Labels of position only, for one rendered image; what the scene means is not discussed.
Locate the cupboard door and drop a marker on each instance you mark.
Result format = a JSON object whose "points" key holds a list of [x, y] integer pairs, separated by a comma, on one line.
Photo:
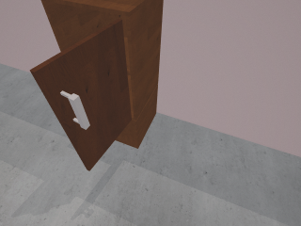
{"points": [[95, 69]]}

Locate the handle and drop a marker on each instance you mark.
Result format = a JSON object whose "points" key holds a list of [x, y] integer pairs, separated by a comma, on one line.
{"points": [[78, 109]]}

